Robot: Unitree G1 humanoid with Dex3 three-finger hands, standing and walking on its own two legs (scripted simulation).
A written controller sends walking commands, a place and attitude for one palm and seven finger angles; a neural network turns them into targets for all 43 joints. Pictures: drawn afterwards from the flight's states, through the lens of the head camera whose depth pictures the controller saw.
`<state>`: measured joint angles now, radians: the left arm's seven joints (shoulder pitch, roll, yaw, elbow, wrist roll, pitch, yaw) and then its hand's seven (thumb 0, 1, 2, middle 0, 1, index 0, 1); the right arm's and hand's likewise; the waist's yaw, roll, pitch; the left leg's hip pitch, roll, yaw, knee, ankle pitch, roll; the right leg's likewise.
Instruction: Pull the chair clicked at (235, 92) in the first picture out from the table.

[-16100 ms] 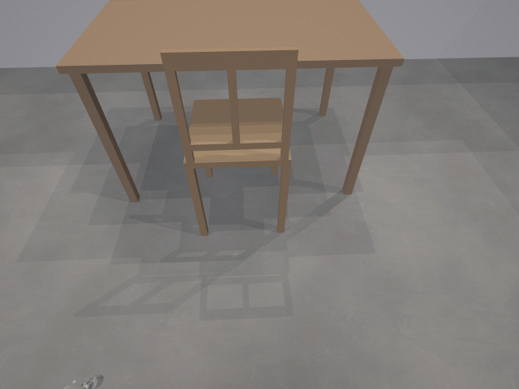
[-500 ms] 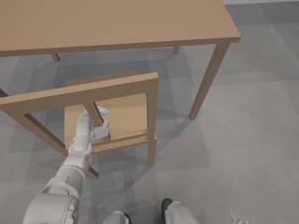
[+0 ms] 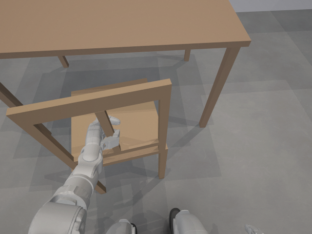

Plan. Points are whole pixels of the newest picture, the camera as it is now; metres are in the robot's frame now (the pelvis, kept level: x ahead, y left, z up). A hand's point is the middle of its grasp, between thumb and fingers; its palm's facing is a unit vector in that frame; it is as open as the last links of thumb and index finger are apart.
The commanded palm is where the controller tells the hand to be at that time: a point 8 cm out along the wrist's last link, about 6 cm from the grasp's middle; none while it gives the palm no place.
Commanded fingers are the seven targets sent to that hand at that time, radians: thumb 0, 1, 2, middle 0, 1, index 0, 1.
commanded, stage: step backward, pulling the chair out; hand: left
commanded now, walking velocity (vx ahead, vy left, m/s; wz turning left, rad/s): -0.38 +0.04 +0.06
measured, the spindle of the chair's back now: (110, 133) +0.41 +0.14 -0.06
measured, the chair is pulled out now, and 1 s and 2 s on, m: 0.15 0.15 0.15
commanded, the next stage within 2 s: none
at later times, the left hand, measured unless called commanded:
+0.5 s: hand (115, 138) +0.38 +0.12 -0.05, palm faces +0.03 -0.98 -0.20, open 5.6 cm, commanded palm +0.37 +0.17 -0.04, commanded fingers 0.00 0.90 0.90 -0.50 -1.45 -0.50 -1.45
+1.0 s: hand (114, 138) +0.38 +0.12 -0.05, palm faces +0.00 -0.98 -0.20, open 5.5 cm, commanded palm +0.37 +0.17 -0.04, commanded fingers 0.00 0.90 0.90 -0.50 -1.45 -0.50 -1.45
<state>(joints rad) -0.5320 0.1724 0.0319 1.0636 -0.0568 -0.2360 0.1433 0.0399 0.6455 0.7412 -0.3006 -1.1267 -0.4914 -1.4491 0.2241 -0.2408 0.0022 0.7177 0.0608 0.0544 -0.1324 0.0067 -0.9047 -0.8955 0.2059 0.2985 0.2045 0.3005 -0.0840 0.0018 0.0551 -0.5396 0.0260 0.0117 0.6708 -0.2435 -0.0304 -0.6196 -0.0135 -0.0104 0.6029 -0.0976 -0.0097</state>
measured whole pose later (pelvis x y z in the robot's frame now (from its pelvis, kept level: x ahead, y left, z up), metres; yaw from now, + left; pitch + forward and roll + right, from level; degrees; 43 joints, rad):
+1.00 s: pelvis +0.00 +0.01 +0.00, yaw +0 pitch +6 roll +1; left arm -0.55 0.17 0.01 1.06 -0.04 -0.24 0.14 0.03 0.64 0.74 -0.28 -1.17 -0.50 -1.45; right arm 0.21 -0.24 0.01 0.72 0.05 0.04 -0.13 0.01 -0.90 -0.90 0.21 0.30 0.21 0.30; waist -0.08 0.00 0.07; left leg -0.54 0.02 0.01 0.67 -0.24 -0.02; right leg -0.61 -0.02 -0.01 0.60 -0.09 0.00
